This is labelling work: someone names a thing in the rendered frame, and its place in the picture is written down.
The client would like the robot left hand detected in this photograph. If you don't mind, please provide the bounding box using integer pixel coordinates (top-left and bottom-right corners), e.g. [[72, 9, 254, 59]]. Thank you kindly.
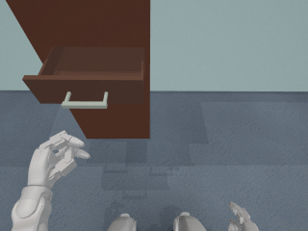
[[27, 130, 90, 190]]

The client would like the handle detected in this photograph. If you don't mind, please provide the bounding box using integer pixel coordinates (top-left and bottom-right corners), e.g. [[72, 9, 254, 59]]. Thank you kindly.
[[62, 91, 108, 109]]

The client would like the robot thigh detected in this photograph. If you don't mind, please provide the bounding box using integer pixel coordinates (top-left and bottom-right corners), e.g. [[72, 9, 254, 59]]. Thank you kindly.
[[173, 215, 206, 231], [107, 216, 137, 231]]

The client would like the right robot thigh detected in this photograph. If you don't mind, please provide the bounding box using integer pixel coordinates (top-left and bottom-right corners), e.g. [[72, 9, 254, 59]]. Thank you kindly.
[[173, 215, 206, 231]]

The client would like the cabinet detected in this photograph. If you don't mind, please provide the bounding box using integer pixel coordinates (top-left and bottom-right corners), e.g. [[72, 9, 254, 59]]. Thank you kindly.
[[6, 0, 150, 139]]

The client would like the drawer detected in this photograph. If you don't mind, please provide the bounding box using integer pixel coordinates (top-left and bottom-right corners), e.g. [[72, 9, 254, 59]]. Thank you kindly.
[[22, 46, 145, 104]]

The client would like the robot left forearm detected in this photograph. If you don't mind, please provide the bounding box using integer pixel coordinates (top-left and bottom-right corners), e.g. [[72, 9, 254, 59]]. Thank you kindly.
[[11, 185, 53, 231]]

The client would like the left robot thigh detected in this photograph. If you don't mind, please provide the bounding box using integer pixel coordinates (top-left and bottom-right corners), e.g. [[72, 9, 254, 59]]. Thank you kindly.
[[107, 216, 137, 231]]

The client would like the robot right hand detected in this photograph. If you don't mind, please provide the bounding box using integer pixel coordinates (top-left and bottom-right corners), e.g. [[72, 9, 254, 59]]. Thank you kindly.
[[228, 201, 259, 231]]

